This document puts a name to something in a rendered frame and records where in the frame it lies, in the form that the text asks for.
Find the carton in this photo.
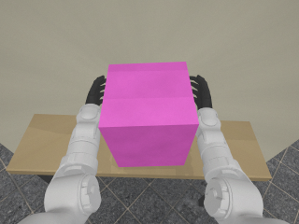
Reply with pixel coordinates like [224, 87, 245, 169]
[98, 62, 199, 167]

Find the robot right upper arm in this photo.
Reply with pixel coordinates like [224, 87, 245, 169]
[204, 175, 290, 224]

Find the robot right hand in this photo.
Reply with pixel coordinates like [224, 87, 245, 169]
[189, 75, 213, 110]

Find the left robot forearm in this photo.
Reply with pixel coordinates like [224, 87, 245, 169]
[44, 104, 101, 211]

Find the right robot forearm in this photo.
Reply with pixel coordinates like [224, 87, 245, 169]
[195, 107, 262, 197]

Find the robot left upper arm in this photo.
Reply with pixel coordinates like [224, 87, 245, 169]
[17, 173, 102, 224]

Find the robot left hand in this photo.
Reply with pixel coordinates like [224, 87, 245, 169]
[85, 75, 107, 105]

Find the table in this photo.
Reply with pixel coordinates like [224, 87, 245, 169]
[6, 114, 272, 207]

